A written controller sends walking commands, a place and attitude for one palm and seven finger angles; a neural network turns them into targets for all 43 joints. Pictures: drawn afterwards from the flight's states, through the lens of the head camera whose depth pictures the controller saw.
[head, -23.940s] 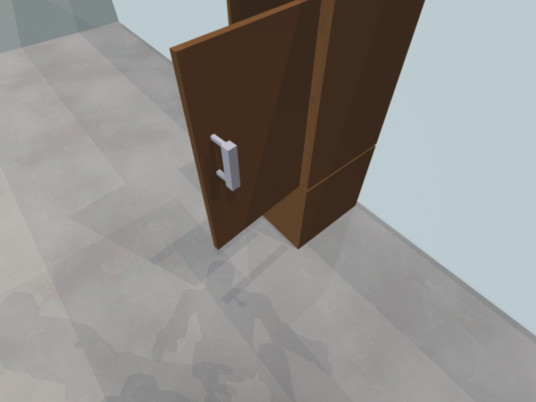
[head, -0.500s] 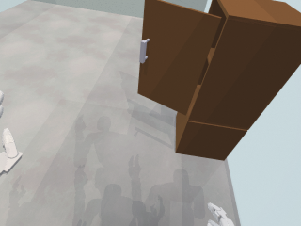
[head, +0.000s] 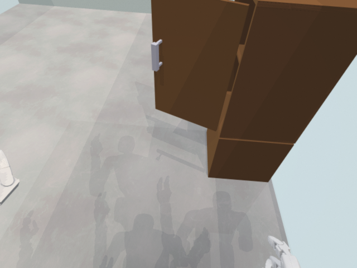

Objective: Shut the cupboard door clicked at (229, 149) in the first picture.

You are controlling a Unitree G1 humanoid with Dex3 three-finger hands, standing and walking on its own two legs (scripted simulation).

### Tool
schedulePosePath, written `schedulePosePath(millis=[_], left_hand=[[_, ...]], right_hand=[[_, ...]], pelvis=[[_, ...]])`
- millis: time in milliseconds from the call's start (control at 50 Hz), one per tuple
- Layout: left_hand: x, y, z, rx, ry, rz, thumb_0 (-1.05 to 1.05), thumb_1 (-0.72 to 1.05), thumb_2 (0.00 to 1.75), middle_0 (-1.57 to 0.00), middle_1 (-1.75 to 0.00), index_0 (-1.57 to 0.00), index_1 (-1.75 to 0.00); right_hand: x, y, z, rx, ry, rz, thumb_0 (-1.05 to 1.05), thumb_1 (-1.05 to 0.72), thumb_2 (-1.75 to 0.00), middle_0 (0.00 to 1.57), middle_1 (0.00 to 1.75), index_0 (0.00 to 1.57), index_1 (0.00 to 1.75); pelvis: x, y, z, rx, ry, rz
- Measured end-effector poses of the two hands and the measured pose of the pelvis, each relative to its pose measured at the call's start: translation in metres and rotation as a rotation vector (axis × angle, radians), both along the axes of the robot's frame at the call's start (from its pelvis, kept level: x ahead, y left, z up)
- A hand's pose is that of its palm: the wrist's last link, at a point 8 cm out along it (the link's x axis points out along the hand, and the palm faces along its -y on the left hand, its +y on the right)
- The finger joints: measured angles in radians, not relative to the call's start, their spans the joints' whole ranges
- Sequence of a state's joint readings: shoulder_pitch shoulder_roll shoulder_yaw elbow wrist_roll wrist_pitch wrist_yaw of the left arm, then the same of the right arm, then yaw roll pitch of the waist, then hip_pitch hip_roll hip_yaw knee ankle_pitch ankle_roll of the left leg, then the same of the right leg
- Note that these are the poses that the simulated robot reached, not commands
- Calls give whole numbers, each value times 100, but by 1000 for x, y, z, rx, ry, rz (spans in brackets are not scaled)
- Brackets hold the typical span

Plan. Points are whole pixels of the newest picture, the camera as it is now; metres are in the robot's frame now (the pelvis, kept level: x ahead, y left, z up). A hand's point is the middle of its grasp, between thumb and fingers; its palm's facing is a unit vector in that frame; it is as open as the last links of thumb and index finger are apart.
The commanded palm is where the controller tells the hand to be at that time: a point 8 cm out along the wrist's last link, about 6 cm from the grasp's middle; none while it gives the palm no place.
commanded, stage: stop stepping back and stand still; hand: left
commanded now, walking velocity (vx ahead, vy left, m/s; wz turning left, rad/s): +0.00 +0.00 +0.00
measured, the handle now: (157, 55) +0.94 +0.12 +0.01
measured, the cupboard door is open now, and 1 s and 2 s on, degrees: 67 67 67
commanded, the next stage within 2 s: let the arm hang, fingers relaxed in 0.12 s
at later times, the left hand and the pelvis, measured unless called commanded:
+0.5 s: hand out of the picture +0.07 +0.17 -0.16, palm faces +0.02 -0.98 -0.18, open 7.3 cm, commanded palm none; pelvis -0.01 +0.00 -0.01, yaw +2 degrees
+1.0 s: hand out of the picture -0.07 +0.19 -0.16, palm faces +0.05 -0.98 -0.19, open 7.3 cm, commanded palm none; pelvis -0.02 +0.03 +0.01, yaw +0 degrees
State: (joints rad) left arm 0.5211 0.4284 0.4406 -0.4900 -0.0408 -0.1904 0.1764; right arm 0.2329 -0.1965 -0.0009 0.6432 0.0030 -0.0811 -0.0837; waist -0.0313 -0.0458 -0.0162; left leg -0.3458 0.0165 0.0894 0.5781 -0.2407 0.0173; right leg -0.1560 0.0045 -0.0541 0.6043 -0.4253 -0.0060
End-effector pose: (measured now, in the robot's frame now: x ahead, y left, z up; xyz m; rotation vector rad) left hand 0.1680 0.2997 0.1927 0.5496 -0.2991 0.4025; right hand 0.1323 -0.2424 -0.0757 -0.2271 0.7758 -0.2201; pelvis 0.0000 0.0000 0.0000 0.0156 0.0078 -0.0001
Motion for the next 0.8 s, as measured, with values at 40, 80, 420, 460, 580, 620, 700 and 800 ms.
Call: schedulePosePath(millis=[40,80,420,460,580,620,700,800], left_hand=[[2,-5,5,30,20,-11,2,89,90,-21,-31,-22,-30],[3,-11,9,51,47,-19,2,89,90,-21,-31,-22,-30],[-40,-39,-256,-407,1059,78,1,91,90,-19,-30,-20,-30],[-74,-62,-298,-505,1233,73,1,91,90,-20,-30,-20,-30],[-160,-69,-340,-675,1495,217,-1,101,90,-21,-30,-21,-30],[-185,-64,-340,-685,1563,250,-1,100,90,-21,-30,-21,-30],[-225,-58,-332,-686,1679,307,0,97,90,-20,-30,-21,-30],[-251,-53,-322,-675,1749,346,0,94,90,-20,-30,-20,-30]], right_hand=[[6,5,1,31,-15,15,1,-91,-90,20,29,20,30],[12,9,0,60,-21,27,1,-90,-90,20,29,20,30],[1,-18,-38,35,156,102,0,-91,-90,20,29,20,30],[-16,-18,-38,16,223,79,0,-91,-90,20,29,20,30],[-80,-6,-40,-3,472,42,0,-91,-90,20,29,20,30],[-99,1,-42,10,540,26,0,-91,-90,20,29,20,30],[-127,18,-48,55,618,-5,0,-91,-90,20,29,20,30],[-147,40,-55,114,650,-33,0,-91,-90,20,29,20,30]], pelvis=[[0,-4,2,-4,19,-1],[1,-7,4,-12,33,-3],[-8,-2,-8,-8,-1,33],[-7,-2,-8,-9,-16,34],[-8,-1,1,-22,-21,46],[-9,2,4,-27,-18,45],[-11,9,9,-29,-18,34],[-13,18,12,-25,-25,20]])
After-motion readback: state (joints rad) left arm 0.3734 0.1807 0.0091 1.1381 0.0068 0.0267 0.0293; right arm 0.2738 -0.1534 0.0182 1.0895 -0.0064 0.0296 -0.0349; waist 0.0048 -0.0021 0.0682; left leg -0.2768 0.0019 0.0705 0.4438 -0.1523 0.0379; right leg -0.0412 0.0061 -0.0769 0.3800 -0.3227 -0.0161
